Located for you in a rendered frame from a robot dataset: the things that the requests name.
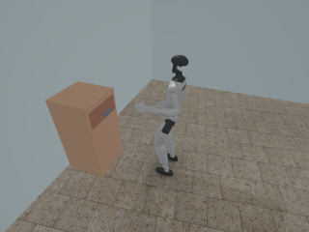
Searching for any left robot shin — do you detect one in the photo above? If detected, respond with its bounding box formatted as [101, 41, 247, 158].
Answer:
[155, 148, 169, 172]

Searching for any robot left forearm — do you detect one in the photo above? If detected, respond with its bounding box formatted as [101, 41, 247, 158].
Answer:
[147, 105, 179, 117]

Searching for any left robot thigh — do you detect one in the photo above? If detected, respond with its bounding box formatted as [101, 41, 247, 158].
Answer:
[154, 120, 173, 154]

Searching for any drawer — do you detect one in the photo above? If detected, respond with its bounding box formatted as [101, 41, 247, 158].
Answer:
[88, 94, 115, 130]

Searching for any handle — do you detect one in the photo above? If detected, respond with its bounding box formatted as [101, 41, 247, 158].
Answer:
[99, 107, 113, 117]

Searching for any cabinet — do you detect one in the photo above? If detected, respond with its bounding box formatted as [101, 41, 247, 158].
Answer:
[45, 81, 123, 177]

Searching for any left robot upper arm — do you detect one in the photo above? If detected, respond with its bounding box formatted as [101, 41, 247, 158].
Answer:
[167, 82, 181, 116]

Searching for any robot left hand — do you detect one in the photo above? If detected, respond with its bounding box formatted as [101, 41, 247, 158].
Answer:
[135, 101, 148, 114]

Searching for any robot right hand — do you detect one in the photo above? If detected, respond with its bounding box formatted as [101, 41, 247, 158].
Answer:
[154, 101, 166, 108]

